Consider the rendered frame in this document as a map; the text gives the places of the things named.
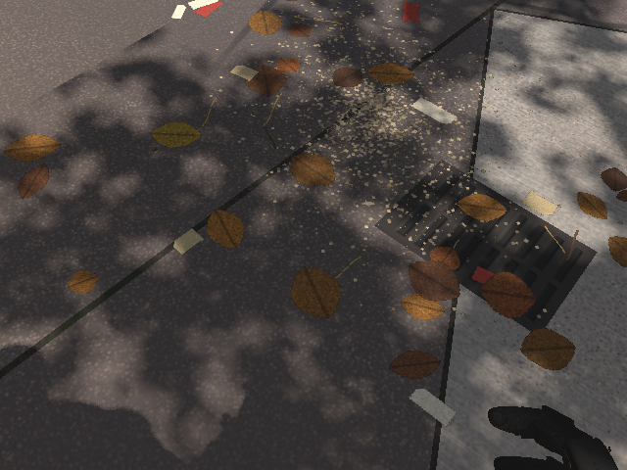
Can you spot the right robot hand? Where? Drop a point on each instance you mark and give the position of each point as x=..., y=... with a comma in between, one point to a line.
x=553, y=431

